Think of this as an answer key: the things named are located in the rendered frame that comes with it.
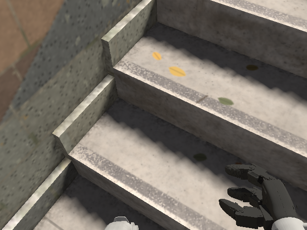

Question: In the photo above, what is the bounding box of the right robot forearm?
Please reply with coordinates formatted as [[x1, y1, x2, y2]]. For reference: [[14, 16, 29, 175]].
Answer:
[[272, 217, 307, 230]]

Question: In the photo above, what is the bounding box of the right robot hand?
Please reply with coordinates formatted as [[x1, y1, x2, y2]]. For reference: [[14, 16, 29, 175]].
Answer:
[[219, 163, 298, 230]]

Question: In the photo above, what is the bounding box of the robot left shin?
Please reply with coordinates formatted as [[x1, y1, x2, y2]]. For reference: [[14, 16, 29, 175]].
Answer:
[[114, 217, 129, 223]]

